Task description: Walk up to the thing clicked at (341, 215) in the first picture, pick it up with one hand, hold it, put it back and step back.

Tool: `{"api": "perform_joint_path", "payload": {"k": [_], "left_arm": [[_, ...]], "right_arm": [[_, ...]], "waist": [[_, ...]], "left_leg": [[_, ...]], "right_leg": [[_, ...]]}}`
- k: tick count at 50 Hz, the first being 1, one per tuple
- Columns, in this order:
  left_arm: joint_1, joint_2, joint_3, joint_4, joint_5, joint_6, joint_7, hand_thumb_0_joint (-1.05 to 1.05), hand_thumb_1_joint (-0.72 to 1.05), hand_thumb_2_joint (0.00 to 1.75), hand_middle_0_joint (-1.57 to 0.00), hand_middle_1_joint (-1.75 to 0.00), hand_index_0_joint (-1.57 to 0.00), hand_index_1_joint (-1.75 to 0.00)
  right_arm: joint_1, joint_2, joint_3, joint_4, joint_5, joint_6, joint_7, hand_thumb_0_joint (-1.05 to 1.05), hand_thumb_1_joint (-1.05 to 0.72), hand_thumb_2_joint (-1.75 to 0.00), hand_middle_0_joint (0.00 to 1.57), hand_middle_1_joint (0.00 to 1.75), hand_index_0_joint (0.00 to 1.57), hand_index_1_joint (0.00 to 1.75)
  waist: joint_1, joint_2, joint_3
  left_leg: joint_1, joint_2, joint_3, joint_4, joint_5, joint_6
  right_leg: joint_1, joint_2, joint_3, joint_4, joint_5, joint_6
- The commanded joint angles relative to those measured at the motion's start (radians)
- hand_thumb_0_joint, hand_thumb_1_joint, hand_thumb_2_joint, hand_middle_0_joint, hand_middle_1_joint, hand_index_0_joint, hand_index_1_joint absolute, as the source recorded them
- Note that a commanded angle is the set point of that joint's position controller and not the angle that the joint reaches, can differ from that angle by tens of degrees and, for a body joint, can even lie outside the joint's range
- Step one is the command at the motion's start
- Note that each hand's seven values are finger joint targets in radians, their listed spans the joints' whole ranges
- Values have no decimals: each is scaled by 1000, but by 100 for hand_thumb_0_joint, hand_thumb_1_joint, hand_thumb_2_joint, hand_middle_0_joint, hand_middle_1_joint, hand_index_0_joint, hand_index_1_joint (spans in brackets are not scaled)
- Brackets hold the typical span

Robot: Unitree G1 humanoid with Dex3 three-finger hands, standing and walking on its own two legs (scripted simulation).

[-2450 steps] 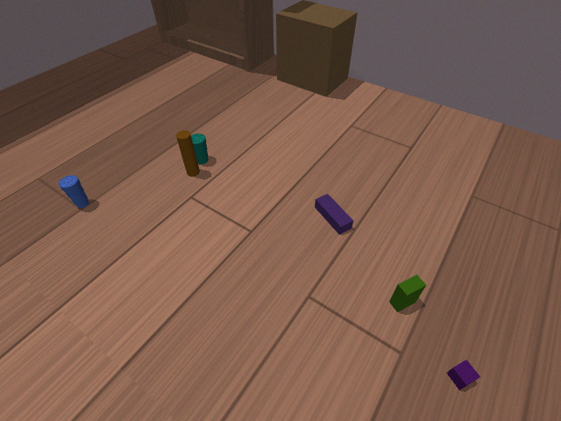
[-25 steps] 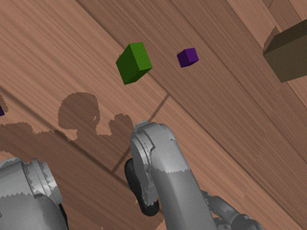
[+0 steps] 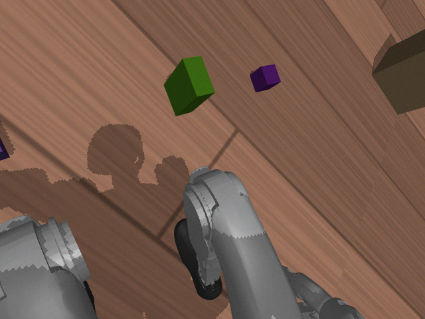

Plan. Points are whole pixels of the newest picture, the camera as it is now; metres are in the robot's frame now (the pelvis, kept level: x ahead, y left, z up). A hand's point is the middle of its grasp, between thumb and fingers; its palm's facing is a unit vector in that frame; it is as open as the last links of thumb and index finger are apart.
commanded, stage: settle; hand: left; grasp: from above
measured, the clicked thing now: out of the picture +0.43 +0.36 -0.27
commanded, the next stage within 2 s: lift in 0.80 s
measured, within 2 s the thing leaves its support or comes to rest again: leaves its support in 0.16 s
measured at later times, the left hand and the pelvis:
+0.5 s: hand out of the picture +0.41 +0.37 -0.16, palm faces -0.39 -0.13 -0.91, open 10.0 cm; pelvis +0.00 +0.00 +0.02, yaw +3 degrees
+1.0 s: hand out of the picture +0.40 +0.37 -0.10, palm faces -0.41 -0.13 -0.90, open 9.9 cm; pelvis -0.01 -0.01 +0.04, yaw +6 degrees
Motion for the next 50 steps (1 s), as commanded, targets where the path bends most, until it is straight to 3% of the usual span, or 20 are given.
{"api": "perform_joint_path", "payload": {"k": [1,3,4,5,6,7,8,10,11,14,17,22,24,30,36,40,43,46,47,50], "left_arm": [[-221,241,-2,-141,-20,26,8,0,58,77,-97,-70,-98,-69],[-255,243,5,-266,-31,24,2,0,58,77,-98,-68,-99,-68],[-204,279,44,-223,-30,33,4,0,59,77,-99,-68,-99,-68],[-193,248,25,-223,-31,35,-5,0,60,79,-100,-69,-100,-68],[-215,207,1,-287,-38,29,-14,0,60,76,-100,-66,-100,-66],[-196,271,58,-291,-34,33,-12,0,61,77,-100,-68,-101,-67],[-194,260,56,-334,-30,36,-19,0,63,78,-102,-68,-102,-67],[-188,221,49,-400,-40,40,-31,0,64,76,-102,-67,-103,-66],[-204,179,20,-424,-46,43,-40,0,66,75,-103,-66,-104,-65],[-178,169,32,-475,-59,59,-55,0,65,70,-102,-62,-104,-61],[-190,111,-7,-474,-58,82,-91,0,69,74,-105,-65,-106,-64],[-194,41,-48,-483,-90,104,-158,0,70,79,-107,-68,-108,-68],[-213,12,-77,-472,-94,106,-188,0,72,79,-109,-70,-110,-69],[-234,23,-74,-519,-94,94,-258,0,74,82,-112,-69,-112,-69],[-268,97,-16,-611,-76,66,-281,0,76,82,-112,-68,-113,-68],[-258,99,-2,-623,-72,65,-285,0,78,85,-115,-67,-114,-68],[-285,85,-19,-619,-64,67,-292,0,78,89,-115,-69,-114,-70],[-248,75,-14,-600,-77,76,-297,0,80,78,-118,-68,-119,-67],[-247,61,-21,-605,-87,81,-308,0,72,80,-110,-62,-111,-62],[-237,56,-30,-649,-97,95,-344,0,77,79,-112,-69,-113,-67]], "right_arm": [[181,-320,-113,13,14,-1,-8,0,-91,-90,20,30,20,30],[165,-310,-119,-4,25,0,-9,0,-91,-90,20,30,20,30],[177,-317,-129,16,24,3,-10,0,-91,-90,20,30,20,30],[171,-314,-134,9,27,2,-6,0,-91,-90,20,30,20,30],[157,-306,-137,-5,32,2,-3,0,-91,-90,20,30,20,30],[175,-317,-150,16,37,8,-6,0,-91,-90,20,30,20,30],[181,-314,-157,4,38,12,-5,0,-90,-90,20,30,20,30],[173,-297,-171,1,50,19,0,0,-90,-90,20,30,20,30],[168,-289,-176,-5,56,19,2,0,-91,-90,20,30,20,30],[189,-283,-202,14,79,36,0,0,-90,-90,20,30,20,30],[216,-271,-223,19,97,49,2,0,-90,-90,20,30,20,30],[226,-256,-251,12,134,72,-7,0,-91,-90,20,30,20,30],[234,-247,-256,10,146,84,-10,0,-91,-90,20,30,20,30],[252,-233,-266,-5,162,116,-33,0,-91,-90,20,30,20,30],[251,-218,-269,-21,171,153,-62,0,-91,-90,20,30,20,30],[256,-219,-278,-20,175,172,-76,0,-90,-90,20,30,20,30],[264,-206,-283,-19,176,183,-87,0,-90,-90,20,30,20,30],[282,-205,-287,-15,177,189,-95,0,-93,-91,20,30,20,30],[285,-207,-291,-15,181,191,-97,0,-88,-89,20,30,20,30],[291,-205,-307,-17,194,199,-106,0,-91,-90,20,30,20,30]], "waist": [[-24,547,-650],[10,611,-721],[17,611,-721],[16,606,-675],[22,614,-711],[28,621,-729],[39,640,-751],[61,648,-806],[51,657,-800],[82,642,-822],[67,593,-802],[93,550,-794],[82,493,-777],[92,450,-816],[122,466,-883],[136,495,-869],[116,493,-890],[126,461,-888],[132,461,-891],[154,506,-934]], "left_leg": [[512,29,168,-244,194,39],[559,24,171,-261,219,31],[565,25,171,-263,210,31],[536,24,174,-268,191,29],[557,23,176,-276,195,27],[558,23,177,-274,192,28],[568,21,182,-275,215,27],[589,21,188,-279,229,28],[591,19,193,-281,234,27],[575,15,206,-289,220,33],[546,10,208,-300,210,39],[541,2,212,-346,168,43],[506,-2,217,-345,140,52],[535,-10,228,-355,169,54],[555,-18,251,-366,174,54],[582,-22,260,-396,165,49],[597,-16,260,-398,175,51],[582,-20,268,-406,181,57],[594,-22,266,-422,171,56],[657,-23,267,-470,166,51]], "right_leg": [[298,18,-134,-218,294,-91],[306,15,-135,-215,306,-99],[298,12,-136,-214,296,-100],[269,10,-137,-209,273,-103],[274,14,-136,-214,274,-105],[280,11,-134,-213,276,-105],[291,11,-128,-212,294,-106],[293,8,-115,-214,304,-110],[280,7,-114,-220,311,-108],[271,5,-97,-237,302,-108],[244,-2,-91,-245,291,-109],[222,-11,-80,-271,242,-112],[226,-12,-67,-291,213,-112],[276,-18,-47,-313,226,-111],[302,-24,-23,-329,211,-116],[282,-32,-24,-343,195,-122],[295,-31,-10,-350,209,-118],[325,-36,-6,-376,221,-112],[306,-38,-14,-378,205,-117],[313,-40,-19,-382,207,-120]]}}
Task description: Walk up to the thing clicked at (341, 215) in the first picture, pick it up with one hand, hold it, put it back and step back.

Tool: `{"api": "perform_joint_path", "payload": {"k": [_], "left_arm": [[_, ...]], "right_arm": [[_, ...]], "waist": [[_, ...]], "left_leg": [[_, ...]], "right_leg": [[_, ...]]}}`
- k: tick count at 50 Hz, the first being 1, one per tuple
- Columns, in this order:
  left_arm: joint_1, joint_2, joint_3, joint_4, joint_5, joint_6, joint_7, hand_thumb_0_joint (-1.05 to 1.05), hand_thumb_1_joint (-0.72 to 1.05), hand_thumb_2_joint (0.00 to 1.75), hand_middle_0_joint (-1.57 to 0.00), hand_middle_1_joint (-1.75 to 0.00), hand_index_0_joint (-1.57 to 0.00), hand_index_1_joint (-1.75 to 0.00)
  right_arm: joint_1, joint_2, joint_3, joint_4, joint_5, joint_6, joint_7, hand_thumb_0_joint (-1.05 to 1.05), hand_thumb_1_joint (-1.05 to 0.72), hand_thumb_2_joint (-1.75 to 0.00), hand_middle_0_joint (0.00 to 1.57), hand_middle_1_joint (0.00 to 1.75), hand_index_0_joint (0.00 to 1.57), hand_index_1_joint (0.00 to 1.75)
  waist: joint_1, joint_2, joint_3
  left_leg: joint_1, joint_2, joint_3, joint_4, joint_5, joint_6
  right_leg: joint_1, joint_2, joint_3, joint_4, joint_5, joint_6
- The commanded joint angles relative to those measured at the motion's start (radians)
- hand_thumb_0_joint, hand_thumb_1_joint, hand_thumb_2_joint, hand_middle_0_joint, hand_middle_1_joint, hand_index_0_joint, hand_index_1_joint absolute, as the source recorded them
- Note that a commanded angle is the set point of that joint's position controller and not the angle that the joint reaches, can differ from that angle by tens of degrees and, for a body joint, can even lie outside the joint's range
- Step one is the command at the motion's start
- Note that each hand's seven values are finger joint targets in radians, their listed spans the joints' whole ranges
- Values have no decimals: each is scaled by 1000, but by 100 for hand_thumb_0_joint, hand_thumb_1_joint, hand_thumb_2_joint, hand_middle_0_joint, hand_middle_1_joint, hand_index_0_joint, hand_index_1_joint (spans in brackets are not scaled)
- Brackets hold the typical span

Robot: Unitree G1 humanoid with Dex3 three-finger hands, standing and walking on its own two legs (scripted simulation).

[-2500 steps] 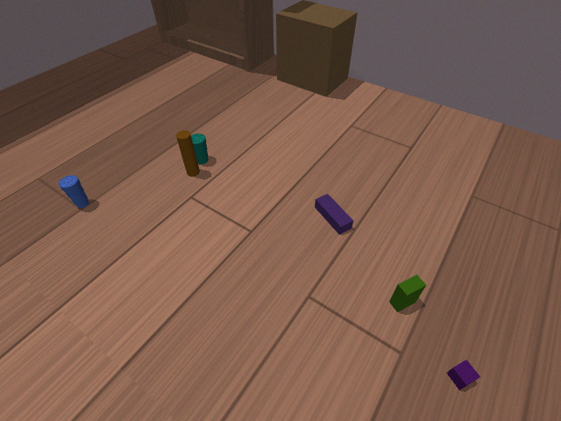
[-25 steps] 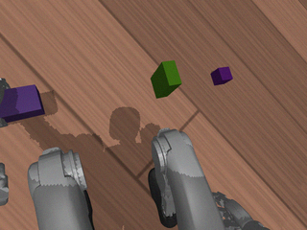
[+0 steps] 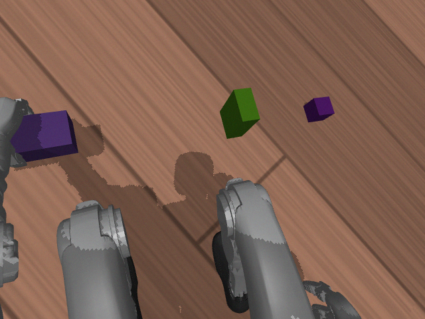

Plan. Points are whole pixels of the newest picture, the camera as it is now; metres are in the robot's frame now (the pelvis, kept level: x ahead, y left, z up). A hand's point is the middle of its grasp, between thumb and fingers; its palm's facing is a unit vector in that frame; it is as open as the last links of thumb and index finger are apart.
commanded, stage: lift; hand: left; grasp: from above
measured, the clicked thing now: (15, 140) +0.46 +0.33 -0.17
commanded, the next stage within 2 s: hold in 1.62 s
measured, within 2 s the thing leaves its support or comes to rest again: neither
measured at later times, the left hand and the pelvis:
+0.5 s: hand out of the picture +0.39 +0.33 -0.01, palm faces -0.42 -0.11 -0.90, open 10.0 cm; pelvis +0.00 +0.00 +0.09, yaw +3 degrees
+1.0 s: hand out of the picture +0.33 +0.31 +0.20, palm faces -0.43 -0.15 -0.89, open 10.0 cm; pelvis +0.02 +0.00 +0.27, yaw +8 degrees
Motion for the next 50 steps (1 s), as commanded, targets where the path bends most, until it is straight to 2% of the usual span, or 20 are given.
{"api": "perform_joint_path", "payload": {"k": [1,6,14,15,17,19,21,26,28,29,32,33,36,38,39,41,42,43,45,50], "left_arm": [[-307,291,51,-217,-39,23,-1,0,77,78,-111,-70,-112,-69],[-280,274,41,-310,-63,34,-55,0,78,81,-114,-67,-114,-66],[-195,243,48,-465,-95,32,-90,0,72,80,-107,-68,-108,-67],[-183,221,31,-481,-101,34,-97,0,70,82,-106,-69,-107,-68],[-154,227,38,-522,-112,40,-108,0,69,81,-103,-71,-105,-70],[-129,175,8,-552,-130,49,-120,0,69,82,-104,-71,-105,-69],[-96,186,17,-595,-140,62,-126,0,68,83,-102,-73,-104,-71],[-17,122,-16,-681,-163,96,-153,0,70,77,-102,-69,-104,-67],[-4,131,-2,-743,-175,112,-156,0,70,80,-104,-69,-105,-68],[-6,107,-23,-768,-175,118,-159,0,71,78,-103,-69,-105,-68],[44,96,-22,-803,-187,140,-167,0,71,77,-104,-67,-105,-66],[61,77,-37,-827,-189,147,-170,0,71,78,-104,-69,-105,-67],[148,43,-47,-838,-202,164,-175,0,72,75,-104,-67,-106,-65],[163,70,-28,-864,-204,172,-179,0,73,76,-106,-65,-107,-64],[158,48,-51,-884,-201,174,-184,0,74,76,-106,-67,-107,-65],[184,43,-46,-879,-199,175,-186,0,75,79,-107,-68,-108,-67],[210,11,-72,-848,-199,176,-188,0,75,77,-107,-68,-108,-67],[230,16,-57,-855,-206,176,-188,0,74,79,-106,-68,-107,-68],[221,-11,-78,-835,-212,173,-191,0,70,80,-102,-72,-104,-70],[263,-51,-104,-766,-211,153,-192,0,74,83,-104,-75,-106,-73]], "right_arm": [[188,-239,-105,-24,21,1,-21,0,-91,-90,20,30,20,30],[194,-224,-123,-37,42,19,-37,0,-91,-90,20,30,20,30],[185,-203,-157,-67,75,36,-62,0,-91,-90,20,30,20,30],[184,-197,-157,-75,77,37,-65,0,-91,-90,20,30,20,30],[185,-196,-164,-81,86,40,-74,0,-91,-90,20,30,20,30],[180,-188,-169,-88,91,42,-79,0,-90,-90,20,30,20,30],[176,-185,-172,-98,100,44,-88,0,-90,-90,20,30,20,30],[146,-179,-182,-110,116,51,-111,0,-90,-90,20,30,20,30],[129,-179,-185,-121,122,54,-124,0,-89,-90,20,30,20,30],[127,-173,-186,-122,125,55,-128,0,-89,-90,20,30,20,30],[108,-166,-181,-126,133,57,-144,0,-89,-90,20,30,20,30],[104,-159,-180,-131,135,58,-149,0,-89,-90,20,30,20,30],[89,-146,-173,-127,142,54,-164,0,-89,-90,20,30,20,30],[75,-149,-170,-128,148,51,-174,0,-89,-90,20,30,20,30],[70,-139,-166,-126,148,50,-179,0,-89,-90,20,30,20,30],[71,-132,-164,-119,151,45,-188,0,-89,-90,20,30,20,30],[68,-119,-157,-117,154,42,-193,0,-89,-90,20,30,20,30],[71,-121,-159,-118,157,38,-196,0,-89,-90,20,30,20,30],[79,-114,-156,-112,157,29,-203,0,-90,-90,20,30,20,30],[75,-103,-157,-112,163,0,-215,0,-90,-90,20,30,20,30]], "waist": [[38,356,-767],[50,309,-761],[83,273,-776],[79,276,-776],[94,257,-806],[91,249,-796],[105,245,-804],[114,262,-778],[125,275,-783],[115,282,-773],[125,273,-756],[121,264,-756],[130,237,-699],[137,237,-681],[129,233,-670],[126,203,-648],[120,177,-613],[126,158,-611],[114,138,-553],[125,99,-465]], "left_leg": [[615,-15,140,-290,96,45],[623,-17,158,-319,98,55],[692,-20,155,-430,45,58],[705,-20,157,-448,44,57],[742,-20,156,-473,51,59],[762,-19,157,-501,59,60],[799,-19,151,-542,54,59],[920,-8,120,-673,36,51],[984,-3,108,-731,13,48],[1007,-3,105,-756,20,46],[1095,1,101,-830,31,44],[1113,-1,111,-848,35,44],[1162,-5,121,-925,24,44],[1212,-5,116,-988,-3,42],[1228,-8,131,-999,14,43],[1268,-9,139,-1032,46,45],[1274,-15,153,-1041,69,46],[1294,-16,161,-1057,88,47],[1314,-16,165,-1104,91,48],[1383,-22,174,-1215,84,47]], "right_leg": [[301,21,-93,-283,187,-95],[342,15,-68,-342,190,-90],[381,6,-49,-432,130,-92],[400,6,-46,-451,128,-92],[433,6,-41,-484,132,-91],[452,4,-37,-510,145,-90],[483,3,-33,-542,136,-90],[538,-3,-37,-596,151,-86],[570,-5,-36,-628,142,-84],[589,-7,-33,-646,153,-83],[649,-9,-28,-706,164,-80],[681,-8,-24,-743,162,-79],[765,-12,-13,-823,155,-76],[819,-12,-5,-868,139,-75],[846,-12,2,-901,148,-76],[907,-14,12,-953,167,-75],[936,-13,16,-989,178,-75],[976,-14,24,-1022,186,-75],[1028,-14,32,-1078,190,-73],[1142,-15,51,-1203,171,-75]]}}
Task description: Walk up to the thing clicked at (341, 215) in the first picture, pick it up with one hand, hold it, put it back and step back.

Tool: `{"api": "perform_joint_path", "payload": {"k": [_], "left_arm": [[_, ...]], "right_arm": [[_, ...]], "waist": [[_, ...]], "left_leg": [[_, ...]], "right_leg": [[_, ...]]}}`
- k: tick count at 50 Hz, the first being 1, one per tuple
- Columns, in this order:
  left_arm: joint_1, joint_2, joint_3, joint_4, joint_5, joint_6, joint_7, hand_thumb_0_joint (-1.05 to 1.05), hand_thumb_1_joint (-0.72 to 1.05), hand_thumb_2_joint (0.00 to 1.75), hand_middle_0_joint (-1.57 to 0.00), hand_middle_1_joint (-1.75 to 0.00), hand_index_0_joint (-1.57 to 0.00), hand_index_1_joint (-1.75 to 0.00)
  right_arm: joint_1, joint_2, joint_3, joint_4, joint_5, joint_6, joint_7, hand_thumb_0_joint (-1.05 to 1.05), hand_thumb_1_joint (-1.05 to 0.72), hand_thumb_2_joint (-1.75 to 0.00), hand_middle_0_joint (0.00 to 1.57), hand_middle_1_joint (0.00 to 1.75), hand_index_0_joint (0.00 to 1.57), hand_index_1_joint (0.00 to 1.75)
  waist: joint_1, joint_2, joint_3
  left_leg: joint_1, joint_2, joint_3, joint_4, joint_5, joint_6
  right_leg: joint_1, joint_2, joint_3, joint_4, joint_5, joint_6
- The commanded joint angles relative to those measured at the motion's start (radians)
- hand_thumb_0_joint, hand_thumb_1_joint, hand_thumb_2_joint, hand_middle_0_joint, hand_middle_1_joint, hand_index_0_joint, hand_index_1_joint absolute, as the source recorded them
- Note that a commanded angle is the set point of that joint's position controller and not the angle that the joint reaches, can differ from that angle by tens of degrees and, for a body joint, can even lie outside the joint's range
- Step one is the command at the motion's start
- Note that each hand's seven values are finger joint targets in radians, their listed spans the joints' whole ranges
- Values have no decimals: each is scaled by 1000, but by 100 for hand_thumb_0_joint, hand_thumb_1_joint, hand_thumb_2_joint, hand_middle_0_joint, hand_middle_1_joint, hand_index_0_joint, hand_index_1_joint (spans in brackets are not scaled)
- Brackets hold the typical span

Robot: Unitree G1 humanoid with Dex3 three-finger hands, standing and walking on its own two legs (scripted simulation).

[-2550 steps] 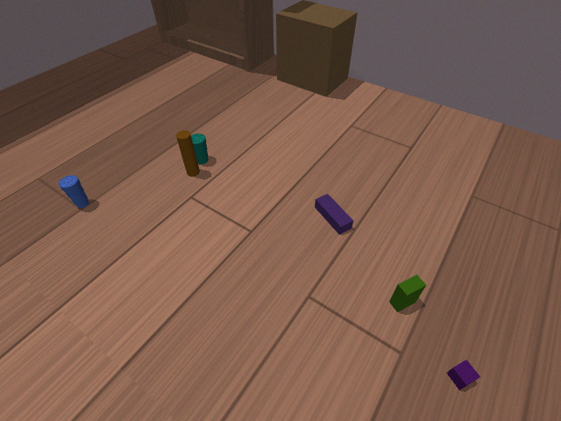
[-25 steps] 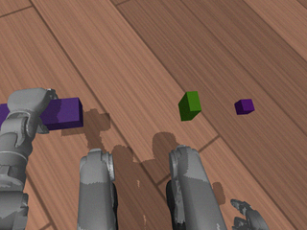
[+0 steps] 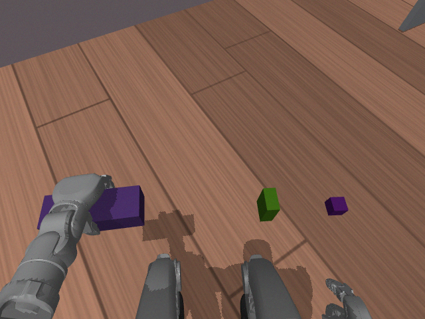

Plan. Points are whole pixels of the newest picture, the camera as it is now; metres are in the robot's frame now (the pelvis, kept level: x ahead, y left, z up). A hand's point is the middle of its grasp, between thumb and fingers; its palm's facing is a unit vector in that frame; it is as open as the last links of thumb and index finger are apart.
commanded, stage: lift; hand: left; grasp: from above
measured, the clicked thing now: (95, 210) +0.36 +0.26 -0.10
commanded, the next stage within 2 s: hold in 0.62 s
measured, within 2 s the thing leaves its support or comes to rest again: neither
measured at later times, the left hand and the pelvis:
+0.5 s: hand (84, 183) +0.36 +0.23 +0.03, palm faces -0.43 -0.08 -0.90, open 10.0 cm; pelvis +0.04 +0.00 +0.11, yaw +1 degrees
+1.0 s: hand (78, 160) +0.38 +0.23 +0.08, palm faces -0.45 -0.07 -0.89, open 10.0 cm; pelvis +0.07 +0.00 +0.14, yaw +0 degrees
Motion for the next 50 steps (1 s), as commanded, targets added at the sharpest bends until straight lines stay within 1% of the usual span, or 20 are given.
{"api": "perform_joint_path", "payload": {"k": [1,2,4,5,6,8,10,11,13,16,20,21,26,31,33,37,40,42,46,50], "left_arm": [[-284,195,82,-157,-2,-17,45,0,75,83,-105,-75,-107,-73],[-278,177,66,-144,5,-21,47,0,74,81,-104,-74,-106,-73],[-248,162,68,-131,10,-27,59,0,74,78,-103,-73,-106,-71],[-274,152,54,-147,14,-30,66,0,74,77,-104,-73,-106,-71],[-288,158,67,-148,18,-29,79,0,72,78,-102,-73,-104,-71],[-295,157,70,-130,31,-26,105,0,70,77,-101,-72,-103,-70],[-331,147,56,-111,46,-22,128,0,70,79,-102,-73,-103,-72],[-345,128,39,-110,47,-18,138,0,70,79,-102,-74,-103,-72],[-347,146,54,-96,52,-4,160,0,70,80,-102,-74,-103,-73],[-355,122,32,-74,46,19,170,0,71,87,-104,-76,-104,-75],[-300,105,32,-24,34,48,169,0,72,89,-105,-75,-106,-74],[-301,88,14,-25,29,54,164,0,71,88,-105,-74,-105,-74],[-293,58,-6,4,14,57,145,0,69,83,-104,-70,-104,-70],[-303,54,-6,-27,13,46,132,0,69,83,-105,-70,-105,-70],[-315,78,9,-42,24,43,137,0,69,84,-105,-71,-105,-71],[-322,62,2,-69,31,42,148,0,67,80,-101,-71,-103,-70],[-323,82,8,-64,48,43,147,0,67,78,-102,-69,-103,-68],[-345,73,0,-67,45,38,139,0,68,80,-104,-68,-104,-67],[-313,60,-5,-45,33,41,123,0,69,84,-103,-71,-104,-70],[-298,47,-17,-55,31,36,91,0,68,81,-103,-70,-104,-69]], "right_arm": [[47,-154,-66,-82,7,-58,-23,0,-90,-90,20,30,20,30],[48,-147,-64,-79,9,-62,-24,0,-90,-90,20,30,20,30],[53,-148,-70,-74,9,-71,-25,0,-90,-90,20,30,20,30],[56,-147,-72,-71,9,-75,-27,0,-90,-90,20,30,20,30],[62,-147,-74,-69,10,-78,-28,0,-90,-90,20,30,20,30],[67,-149,-74,-56,9,-83,-28,0,-89,-90,20,30,20,30],[75,-149,-73,-44,9,-88,-29,0,-89,-90,20,30,20,30],[74,-145,-72,-41,9,-90,-29,0,-89,-90,20,30,20,30],[82,-150,-75,-32,7,-91,-28,0,-89,-90,20,30,20,30],[77,-153,-77,-32,7,-92,-23,0,-89,-90,20,30,20,30],[79,-151,-79,-29,6,-88,-19,0,-89,-90,20,30,20,30],[77,-145,-76,-25,6,-87,-18,0,-89,-90,20,30,20,30],[76,-142,-80,-33,8,-87,-15,0,-89,-90,20,30,20,30],[82,-147,-85,-37,6,-86,-13,0,-89,-90,20,30,20,30],[77,-147,-85,-34,6,-82,-13,0,-89,-90,20,30,20,30],[78,-149,-90,-26,6,-80,-13,0,-89,-89,20,30,20,30],[70,-148,-92,-23,6,-74,-14,0,-89,-89,20,30,20,30],[69,-154,-94,-24,7,-72,-11,0,-89,-89,20,30,20,30],[55,-153,-97,-32,8,-65,-6,0,-89,-89,20,30,20,30],[55,-154,-100,-46,11,-55,-4,0,-89,-89,20,30,20,30]], "waist": [[-4,46,-329],[-7,52,-318],[7,42,-334],[1,62,-339],[3,68,-350],[10,70,-322],[1,62,-300],[-7,64,-286],[-2,48,-289],[7,61,-283],[20,31,-273],[23,25,-263],[19,-4,-216],[17,4,-224],[29,18,-225],[18,11,-233],[30,8,-221],[21,6,-211],[36,-10,-206],[37,-15,-196]], "left_leg": [[423,-43,19,-341,-37,25],[442,-47,27,-353,-21,23],[499,-47,22,-392,10,19],[525,-48,28,-405,29,17],[561,-50,28,-427,48,14],[592,-49,27,-470,53,12],[627,-50,30,-502,69,10],[641,-51,38,-514,82,11],[671,-55,43,-542,105,12],[750,-53,45,-603,139,6],[806,-58,47,-648,226,5],[815,-59,49,-660,243,6],[858,-61,58,-721,261,8],[931,-63,66,-763,328,7],[955,-63,68,-779,353,5],[1006,-65,70,-801,411,1],[1017,-67,75,-817,435,4],[1033,-67,79,-830,430,4],[1051,-73,87,-844,459,8],[1074,-69,83,-862,497,7]], "right_leg": [[224,38,-3,-348,29,-56],[243,39,1,-368,41,-57],[293,40,1,-399,65,-58],[309,41,5,-417,82,-58],[333,42,5,-435,101,-58],[365,42,3,-461,112,-56],[381,44,0,-493,129,-55],[398,44,4,-514,139,-53],[450,41,11,-554,155,-49],[500,41,6,-597,188,-49],[590,40,8,-648,269,-43],[608,38,10,-659,287,-42],[659,36,14,-723,307,-39],[725,33,17,-767,364,-36],[735,33,18,-780,384,-38],[773,32,17,-799,438,-36],[794,32,18,-820,461,-36],[802,30,19,-833,456,-35],[854,27,23,-859,489,-30],[862,32,16,-863,511,-33]]}}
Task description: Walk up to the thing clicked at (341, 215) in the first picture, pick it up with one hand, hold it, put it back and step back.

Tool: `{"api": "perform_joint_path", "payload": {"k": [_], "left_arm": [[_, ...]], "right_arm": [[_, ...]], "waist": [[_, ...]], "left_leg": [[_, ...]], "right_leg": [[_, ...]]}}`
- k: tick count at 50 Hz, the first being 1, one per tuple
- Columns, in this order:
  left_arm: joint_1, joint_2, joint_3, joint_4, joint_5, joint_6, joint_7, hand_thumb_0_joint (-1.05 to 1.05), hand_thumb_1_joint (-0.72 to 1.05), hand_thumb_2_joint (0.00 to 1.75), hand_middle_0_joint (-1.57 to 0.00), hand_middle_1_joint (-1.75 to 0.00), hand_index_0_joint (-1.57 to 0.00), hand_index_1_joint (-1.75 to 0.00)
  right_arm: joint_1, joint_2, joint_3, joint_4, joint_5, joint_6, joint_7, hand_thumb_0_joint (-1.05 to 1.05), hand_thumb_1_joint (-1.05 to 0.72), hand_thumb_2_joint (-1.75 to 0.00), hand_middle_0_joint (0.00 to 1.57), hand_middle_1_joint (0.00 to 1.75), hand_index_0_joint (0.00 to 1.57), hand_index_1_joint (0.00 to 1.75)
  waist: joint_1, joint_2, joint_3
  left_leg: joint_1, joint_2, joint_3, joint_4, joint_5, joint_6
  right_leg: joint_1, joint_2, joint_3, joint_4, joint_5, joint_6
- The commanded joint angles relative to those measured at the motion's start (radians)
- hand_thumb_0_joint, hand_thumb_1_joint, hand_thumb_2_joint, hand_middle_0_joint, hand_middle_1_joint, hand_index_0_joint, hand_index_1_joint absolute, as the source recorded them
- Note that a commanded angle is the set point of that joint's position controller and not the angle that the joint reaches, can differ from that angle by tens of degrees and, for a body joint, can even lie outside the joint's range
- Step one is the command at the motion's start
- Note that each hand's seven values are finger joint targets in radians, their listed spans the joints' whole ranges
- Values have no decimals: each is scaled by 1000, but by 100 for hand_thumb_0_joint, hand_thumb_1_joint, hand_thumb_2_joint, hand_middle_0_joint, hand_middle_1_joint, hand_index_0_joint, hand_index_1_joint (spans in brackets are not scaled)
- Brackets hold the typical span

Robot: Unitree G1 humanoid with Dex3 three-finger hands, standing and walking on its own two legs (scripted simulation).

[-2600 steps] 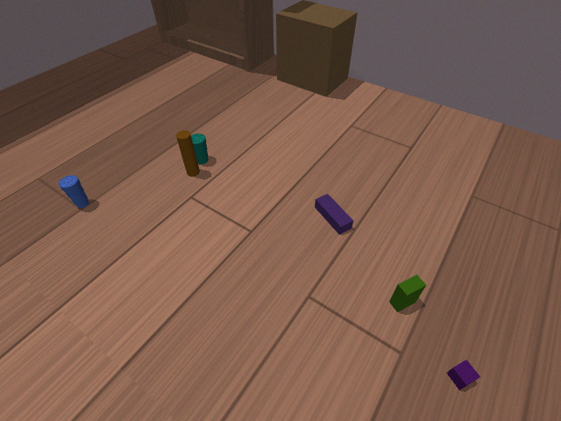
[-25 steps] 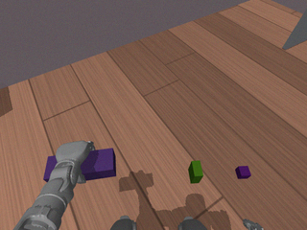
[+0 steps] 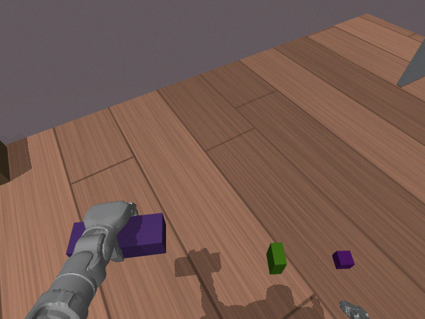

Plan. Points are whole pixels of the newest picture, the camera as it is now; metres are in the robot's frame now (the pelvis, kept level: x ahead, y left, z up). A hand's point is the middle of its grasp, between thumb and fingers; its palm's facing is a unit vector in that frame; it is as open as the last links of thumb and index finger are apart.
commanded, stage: hold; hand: left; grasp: from above
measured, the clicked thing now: (120, 238) +0.32 +0.23 -0.10
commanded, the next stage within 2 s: crouch in 1.62 s
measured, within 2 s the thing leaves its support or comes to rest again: neither
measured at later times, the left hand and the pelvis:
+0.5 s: hand (114, 239) +0.29 +0.22 -0.04, palm faces -0.45 -0.05 -0.89, open 10.0 cm; pelvis +0.00 -0.01 +0.01, yaw +0 degrees
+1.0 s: hand (108, 245) +0.27 +0.22 -0.02, palm faces -0.45 -0.05 -0.89, open 10.0 cm; pelvis -0.02 +0.00 +0.02, yaw +0 degrees
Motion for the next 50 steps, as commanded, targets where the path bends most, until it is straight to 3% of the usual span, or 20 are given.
{"api": "perform_joint_path", "payload": {"k": [1,6,8,13,21,35,39,43,46,48,49,50], "left_arm": [[-307,207,82,-204,-2,-7,10,0,68,82,-104,-67,-104,-67],[-301,195,78,-246,7,-16,-10,0,69,82,-105,-66,-105,-66],[-323,219,97,-275,6,-17,-9,0,70,82,-104,-67,-105,-67],[-306,215,99,-264,20,-14,-8,0,68,81,-103,-66,-104,-66],[-292,203,94,-294,10,-9,-23,0,73,86,-109,-65,-109,-66],[-287,220,103,-334,2,-12,-48,0,77,82,-109,-70,-110,-68],[-307,214,88,-365,5,-11,-54,0,76,83,-108,-72,-109,-70],[-308,220,91,-365,-7,-14,-65,0,76,83,-109,-71,-110,-70],[-306,232,100,-389,-5,-15,-75,0,73,81,-107,-70,-108,-69],[-297,209,78,-372,-8,-17,-82,0,71,82,-106,-70,-107,-69],[-312,226,91,-377,-8,-18,-81,0,72,84,-106,-71,-107,-70],[-307,235,102,-390,-7,-21,-82,0,70,83,-105,-70,-106,-70]], "right_arm": [[-11,-145,-57,-119,7,-28,-6,0,-89,-89,20,30,20,30],[-15,-142,-53,-139,9,-14,-3,0,-88,-89,20,30,20,30],[-15,-142,-54,-142,7,-10,-3,0,-88,-89,20,30,20,30],[-25,-143,-53,-155,8,1,-1,0,-88,-89,20,30,20,30],[-50,-141,-51,-169,12,13,1,0,-89,-90,20,30,20,30],[-103,-134,-37,-192,21,18,-9,0,-89,-90,20,30,20,30],[-111,-132,-33,-192,23,16,-10,0,-89,-90,20,30,20,30],[-121,-131,-29,-196,24,14,-13,0,-89,-90,20,30,20,30],[-125,-129,-28,-201,26,13,-15,0,-90,-90,20,30,20,30],[-135,-126,-26,-200,26,13,-16,0,-90,-90,20,30,20,30],[-128,-131,-25,-200,27,11,-17,0,-90,-90,20,30,20,30],[-134,-126,-25,-203,28,11,-18,0,-90,-90,20,30,20,30]], "waist": [[10,7,-292],[10,-14,-281],[15,15,-285],[18,-3,-260],[22,-26,-259],[36,-14,-199],[41,4,-209],[33,-10,-189],[43,-12,-208],[42,-1,-193],[35,-8,-192],[49,-1,-199]], "left_leg": [[257,-50,5,-91,313,8],[267,-53,9,-99,346,16],[276,-53,14,-108,347,13],[281,-51,10,-132,322,14],[304,-55,18,-155,297,23],[308,-58,25,-217,177,25],[326,-51,19,-230,192,21],[329,-52,20,-241,169,24],[343,-50,18,-246,180,26],[350,-50,19,-252,185,22],[351,-49,16,-253,183,23],[351,-51,19,-255,185,23]], "right_leg": [[76,58,-26,-108,309,-32],[97,58,-21,-121,353,-28],[106,58,-20,-129,349,-31],[112,57,-21,-144,322,-33],[140,51,-17,-174,311,-25],[144,47,-13,-235,181,-30],[151,52,-19,-234,187,-36],[149,52,-18,-250,169,-33],[166,50,-18,-253,176,-33],[162,50,-19,-253,181,-35],[157,51,-19,-258,177,-35],[168,50,-20,-259,178,-35]]}}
